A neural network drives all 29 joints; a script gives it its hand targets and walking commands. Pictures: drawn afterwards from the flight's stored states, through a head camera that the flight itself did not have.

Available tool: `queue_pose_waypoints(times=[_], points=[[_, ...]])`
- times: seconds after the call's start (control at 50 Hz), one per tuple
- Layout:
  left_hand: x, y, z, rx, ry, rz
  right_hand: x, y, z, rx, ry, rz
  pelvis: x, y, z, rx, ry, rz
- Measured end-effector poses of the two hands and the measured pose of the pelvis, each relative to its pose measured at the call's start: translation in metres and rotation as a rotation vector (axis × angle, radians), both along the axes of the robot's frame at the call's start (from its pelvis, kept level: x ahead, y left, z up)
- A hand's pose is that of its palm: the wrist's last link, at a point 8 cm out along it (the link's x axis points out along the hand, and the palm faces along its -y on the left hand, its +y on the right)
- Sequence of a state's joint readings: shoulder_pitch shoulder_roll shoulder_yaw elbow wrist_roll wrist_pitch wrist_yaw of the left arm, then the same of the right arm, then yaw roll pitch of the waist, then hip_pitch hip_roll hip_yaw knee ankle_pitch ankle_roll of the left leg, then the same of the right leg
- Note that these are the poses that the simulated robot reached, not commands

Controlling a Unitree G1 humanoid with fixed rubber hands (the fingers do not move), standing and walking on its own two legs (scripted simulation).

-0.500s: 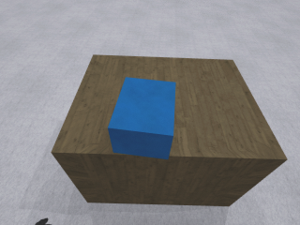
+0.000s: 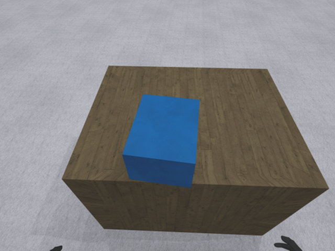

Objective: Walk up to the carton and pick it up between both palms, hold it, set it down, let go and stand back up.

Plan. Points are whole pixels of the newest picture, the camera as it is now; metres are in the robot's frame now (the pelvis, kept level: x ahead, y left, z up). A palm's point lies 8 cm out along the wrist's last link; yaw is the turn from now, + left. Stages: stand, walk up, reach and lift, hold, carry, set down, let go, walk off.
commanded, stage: walk up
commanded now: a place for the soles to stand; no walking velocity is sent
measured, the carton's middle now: (165, 138) +0.49 +0.03 -0.08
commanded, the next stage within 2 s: reach and lift in 0.94 s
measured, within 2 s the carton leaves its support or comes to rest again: neither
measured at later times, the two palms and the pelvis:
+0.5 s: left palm out of the picture +0.12 +0.30 -0.10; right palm out of the picture +0.08 -0.31 -0.11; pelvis +0.01 +0.00 +0.01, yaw -1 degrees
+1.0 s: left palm out of the picture +0.11 +0.30 -0.10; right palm out of the picture +0.11 -0.31 -0.11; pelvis +0.01 +0.00 +0.01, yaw -1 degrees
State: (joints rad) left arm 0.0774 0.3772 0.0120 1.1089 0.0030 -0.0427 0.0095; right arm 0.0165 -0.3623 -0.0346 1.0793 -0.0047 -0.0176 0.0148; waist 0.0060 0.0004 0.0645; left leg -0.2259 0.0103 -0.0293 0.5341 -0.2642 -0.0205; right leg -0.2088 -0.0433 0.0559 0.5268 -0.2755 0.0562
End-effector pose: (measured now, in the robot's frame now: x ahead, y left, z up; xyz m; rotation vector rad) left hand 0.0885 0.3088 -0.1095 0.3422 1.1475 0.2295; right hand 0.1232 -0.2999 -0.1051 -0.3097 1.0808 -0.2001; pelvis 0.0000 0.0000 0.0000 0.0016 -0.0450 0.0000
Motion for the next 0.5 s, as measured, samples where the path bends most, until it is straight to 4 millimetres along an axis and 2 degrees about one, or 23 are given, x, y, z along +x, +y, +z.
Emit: queue_pose_waypoints(times=[0.1, 0.24, 0.38, 0.5], points=[[0.018, -0.005, 0.006, -0.002, -0.024, -0.021, -0.002, -0.002, 0.001, 0.005, 0.004, -0.018, 0.003, 0.0, 0.003, 0.004, -0.001, -0.004], [0.032, -0.01, 0.01, -0.005, -0.04, -0.045, -0.017, -0.007, 0.001, 0.004, 0.035, -0.05, 0.006, -0.001, 0.006, 0.006, -0.004, -0.013], [0.036, -0.011, 0.011, -0.009, -0.036, -0.053, -0.034, -0.008, -0.001, 0.002, 0.073, -0.069, 0.005, 0.0, 0.007, 0.008, -0.006, -0.017], [0.031, -0.009, 0.01, -0.007, -0.017, -0.051, -0.042, -0.007, -0.002, 0.005, 0.089, -0.079, 0.005, 0.0, 0.008, 0.009, -0.007, -0.021]])
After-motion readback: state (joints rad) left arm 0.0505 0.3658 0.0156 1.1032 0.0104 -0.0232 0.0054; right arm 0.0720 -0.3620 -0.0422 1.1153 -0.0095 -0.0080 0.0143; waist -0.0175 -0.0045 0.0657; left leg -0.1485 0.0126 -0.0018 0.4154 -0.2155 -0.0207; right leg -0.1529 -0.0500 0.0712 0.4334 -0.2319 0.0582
